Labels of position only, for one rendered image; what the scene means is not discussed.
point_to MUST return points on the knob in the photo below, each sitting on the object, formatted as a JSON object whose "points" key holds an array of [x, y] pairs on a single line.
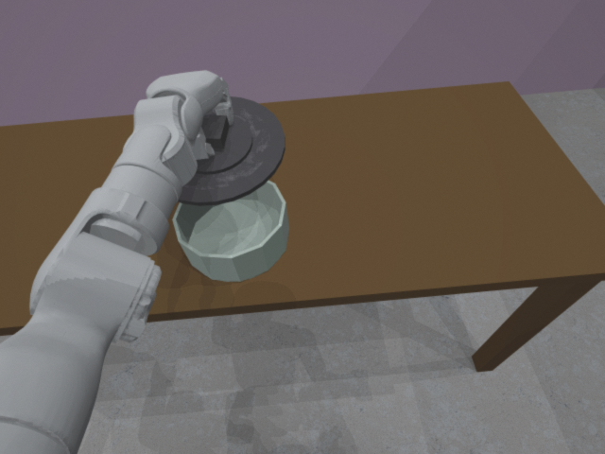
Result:
{"points": [[215, 128]]}

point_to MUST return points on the pot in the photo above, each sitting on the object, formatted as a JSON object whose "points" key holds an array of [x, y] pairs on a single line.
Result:
{"points": [[236, 240]]}

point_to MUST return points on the robot left forearm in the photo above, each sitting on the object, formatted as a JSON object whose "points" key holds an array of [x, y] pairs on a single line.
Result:
{"points": [[132, 207]]}

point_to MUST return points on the left robot hand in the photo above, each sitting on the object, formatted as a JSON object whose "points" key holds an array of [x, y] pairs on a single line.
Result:
{"points": [[209, 90]]}

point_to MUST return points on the table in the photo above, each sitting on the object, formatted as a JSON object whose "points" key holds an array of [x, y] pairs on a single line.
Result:
{"points": [[389, 196]]}

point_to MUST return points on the lid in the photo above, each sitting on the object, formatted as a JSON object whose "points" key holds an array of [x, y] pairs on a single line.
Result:
{"points": [[253, 151]]}

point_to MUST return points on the robot left upper arm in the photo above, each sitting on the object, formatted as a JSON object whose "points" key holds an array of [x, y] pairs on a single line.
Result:
{"points": [[50, 370]]}

